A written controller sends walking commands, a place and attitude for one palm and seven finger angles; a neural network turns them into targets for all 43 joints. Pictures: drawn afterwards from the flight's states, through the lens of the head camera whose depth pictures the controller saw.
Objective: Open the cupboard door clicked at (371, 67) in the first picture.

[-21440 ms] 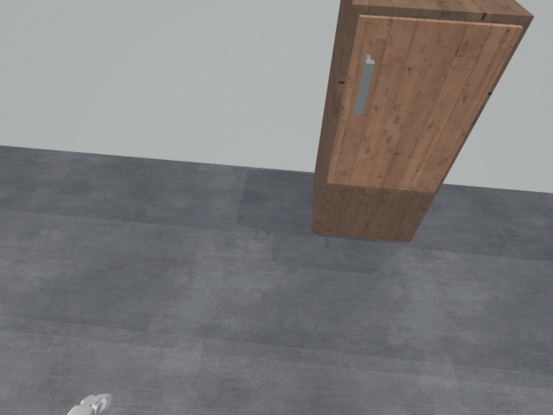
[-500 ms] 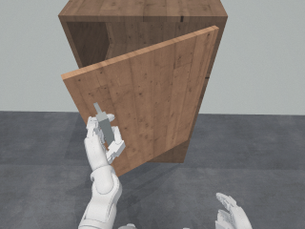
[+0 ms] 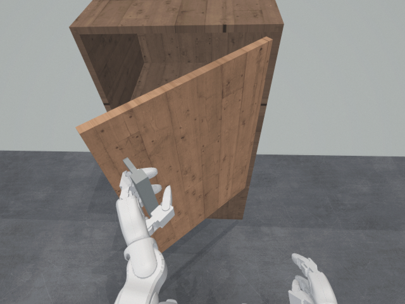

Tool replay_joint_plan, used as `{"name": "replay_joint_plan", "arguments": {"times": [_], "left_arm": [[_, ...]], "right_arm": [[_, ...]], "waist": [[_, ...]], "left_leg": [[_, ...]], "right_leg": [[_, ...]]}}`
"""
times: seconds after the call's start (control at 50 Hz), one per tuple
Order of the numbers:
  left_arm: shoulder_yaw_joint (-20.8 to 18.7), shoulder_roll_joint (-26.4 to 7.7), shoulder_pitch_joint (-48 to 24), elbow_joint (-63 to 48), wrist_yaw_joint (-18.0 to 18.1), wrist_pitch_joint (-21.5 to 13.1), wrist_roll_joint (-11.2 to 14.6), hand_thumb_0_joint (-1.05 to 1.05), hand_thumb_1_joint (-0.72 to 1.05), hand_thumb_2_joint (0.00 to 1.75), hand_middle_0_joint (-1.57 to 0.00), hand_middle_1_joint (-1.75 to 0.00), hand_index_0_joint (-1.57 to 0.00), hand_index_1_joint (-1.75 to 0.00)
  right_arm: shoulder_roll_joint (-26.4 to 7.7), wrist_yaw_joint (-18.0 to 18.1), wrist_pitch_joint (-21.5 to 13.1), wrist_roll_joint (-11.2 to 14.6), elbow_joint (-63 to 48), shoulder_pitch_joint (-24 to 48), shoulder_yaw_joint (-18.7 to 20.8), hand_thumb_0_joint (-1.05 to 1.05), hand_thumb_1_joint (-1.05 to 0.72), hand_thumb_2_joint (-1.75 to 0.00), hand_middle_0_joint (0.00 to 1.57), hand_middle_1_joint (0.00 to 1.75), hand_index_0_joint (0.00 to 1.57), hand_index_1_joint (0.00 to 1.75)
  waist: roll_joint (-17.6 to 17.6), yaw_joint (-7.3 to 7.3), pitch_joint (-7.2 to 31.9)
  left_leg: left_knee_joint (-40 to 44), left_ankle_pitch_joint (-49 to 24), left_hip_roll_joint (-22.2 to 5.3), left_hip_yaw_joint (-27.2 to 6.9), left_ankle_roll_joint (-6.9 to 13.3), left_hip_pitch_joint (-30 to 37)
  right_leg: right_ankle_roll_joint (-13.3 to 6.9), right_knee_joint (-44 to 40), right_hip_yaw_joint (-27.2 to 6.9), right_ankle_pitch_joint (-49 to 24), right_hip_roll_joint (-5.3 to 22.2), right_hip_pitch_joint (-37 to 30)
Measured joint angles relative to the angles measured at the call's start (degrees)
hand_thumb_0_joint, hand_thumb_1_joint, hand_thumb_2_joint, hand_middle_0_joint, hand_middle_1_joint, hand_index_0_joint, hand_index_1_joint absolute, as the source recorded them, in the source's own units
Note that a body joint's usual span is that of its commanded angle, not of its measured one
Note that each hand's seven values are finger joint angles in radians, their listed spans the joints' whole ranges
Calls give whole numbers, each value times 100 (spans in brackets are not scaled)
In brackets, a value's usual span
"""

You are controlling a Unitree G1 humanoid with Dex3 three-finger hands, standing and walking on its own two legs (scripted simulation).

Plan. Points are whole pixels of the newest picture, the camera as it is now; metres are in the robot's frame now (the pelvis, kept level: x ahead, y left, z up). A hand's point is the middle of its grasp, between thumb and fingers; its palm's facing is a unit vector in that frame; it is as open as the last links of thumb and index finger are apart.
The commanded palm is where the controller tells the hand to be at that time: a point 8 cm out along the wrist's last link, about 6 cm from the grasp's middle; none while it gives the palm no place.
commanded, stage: open thumb and fingers to let go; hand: left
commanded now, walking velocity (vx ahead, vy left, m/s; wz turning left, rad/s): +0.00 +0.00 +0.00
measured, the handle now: (142, 190) +0.32 +0.14 +0.06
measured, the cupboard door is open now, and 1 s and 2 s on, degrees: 42 43 42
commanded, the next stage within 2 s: slide the hand sideways off the handle in 0.58 s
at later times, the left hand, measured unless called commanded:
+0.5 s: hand (161, 205) +0.29 +0.10 +0.06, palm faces +0.36 -0.93 -0.01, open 14.3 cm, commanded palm +0.24 +0.15 +0.06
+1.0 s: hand (156, 225) +0.25 +0.10 +0.06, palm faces -0.12 -0.99 +0.05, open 16.0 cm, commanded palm +0.22 +0.16 +0.06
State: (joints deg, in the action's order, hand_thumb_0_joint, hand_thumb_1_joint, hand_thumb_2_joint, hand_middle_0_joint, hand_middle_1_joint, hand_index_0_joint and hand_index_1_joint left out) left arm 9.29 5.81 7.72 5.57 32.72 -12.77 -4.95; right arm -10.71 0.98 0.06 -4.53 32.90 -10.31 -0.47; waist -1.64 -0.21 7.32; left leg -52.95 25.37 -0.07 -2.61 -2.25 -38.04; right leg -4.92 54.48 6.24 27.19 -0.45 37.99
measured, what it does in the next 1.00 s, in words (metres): shifts its weight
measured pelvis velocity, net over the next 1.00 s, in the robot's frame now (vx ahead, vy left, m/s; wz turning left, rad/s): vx -0.01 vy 0.05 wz -0.03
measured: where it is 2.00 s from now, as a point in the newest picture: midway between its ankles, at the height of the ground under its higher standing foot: outside the picture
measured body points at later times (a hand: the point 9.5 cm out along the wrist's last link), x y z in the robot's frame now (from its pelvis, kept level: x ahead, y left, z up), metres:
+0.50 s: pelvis +0.00 +0.02 +0.00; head +0.03 +0.00 +0.45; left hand +0.27 +0.14 +0.06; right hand +0.17 -0.20 -0.10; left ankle +0.01 +0.15 -0.68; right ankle +0.00 -0.06 -0.68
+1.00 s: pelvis -0.01 +0.05 +0.00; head +0.02 +0.04 +0.44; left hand +0.25 +0.15 +0.06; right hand +0.15 -0.18 -0.09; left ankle +0.01 +0.15 -0.68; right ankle +0.00 -0.06 -0.68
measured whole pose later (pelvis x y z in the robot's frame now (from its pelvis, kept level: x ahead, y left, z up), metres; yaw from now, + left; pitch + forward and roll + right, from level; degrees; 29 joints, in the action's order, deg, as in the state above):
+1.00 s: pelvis -0.01 +0.05 +0.00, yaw -2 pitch +9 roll -1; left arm 12.5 -1.7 11.1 1.0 4.2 -14.2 3.8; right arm -12.5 1.3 -3.5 -0.3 27.5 -14.1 -2.0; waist -2.5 0.3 5.3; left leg -56.0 26.1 1.1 0.1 1.5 -38.7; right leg -1.2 55.2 3.5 25.9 0.8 38.2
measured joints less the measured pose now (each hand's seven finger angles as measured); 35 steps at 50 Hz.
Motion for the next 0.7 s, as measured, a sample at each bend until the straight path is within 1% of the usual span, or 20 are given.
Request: {"name": "replay_joint_plan", "arguments": {"times": [0.08, 0.22, 0.32, 0.44, 0.62, 0.7], "left_arm": [[-59, -43, 57, 19, -120, -54, 64, 1, 30, 64, -35, -129, -35, -129], [-77, -82, 95, 60, -230, -213, 128, 1, -12, 47, -33, -125, -34, -125], [-24, -51, 54, 103, -184, -269, 97, 0, -34, 37, -30, -118, -33, -118], [81, 2, 16, 114, -113, -227, 7, 0, -45, 32, -27, -99, -31, -99], [314, -42, 47, 13, -106, -89, -39, -1, -49, 31, -38, -73, -38, -76], [393, -58, -6, 7, -66, -34, -73, -1, -50, 30, -42, -65, -42, -68]], "right_arm": [[-19, 25, 14, 15, 17, -85, 12, 1, -90, -90, 20, 30, 20, 30], [-58, 36, -1, 32, 53, -151, 55, 1, -90, -90, 20, 30, 20, 30], [-65, 25, -14, 40, 28, -152, 72, 1, -90, -90, 20, 30, 20, 30], [-16, -5, -27, 28, -37, -129, 60, 1, -90, -90, 20, 30, 20, 30], [62, -48, -33, 21, -123, -65, -24, 1, -90, -90, 20, 30, 20, 30], [82, -63, -21, 26, -139, -11, -54, 1, -90, -90, 20, 30, 20, 30]], "waist": [[-11, 21, 0], [-21, 49, -15], [-18, 57, -27], [-3, 42, -1], [-11, 3, -1], [-22, -2, -18]], "left_leg": [[68, -26, 1, 7, 8, 45], [77, -25, -3, 39, 10, 53], [29, -4, 8, 62, 32, 28], [-46, 38, 19, 114, 87, -13], [-166, 93, 39, 147, 175, -43], [-234, 108, 46, 149, 206, -84]], "right_leg": [[-8, -47, -8, -15, -2, -34], [13, -64, -41, -32, -5, -34], [49, -44, -65, -32, 7, -17], [103, -8, -117, -31, 18, 20], [184, 23, -150, -33, 39, 14], [212, 49, -151, -41, 46, 33]]}}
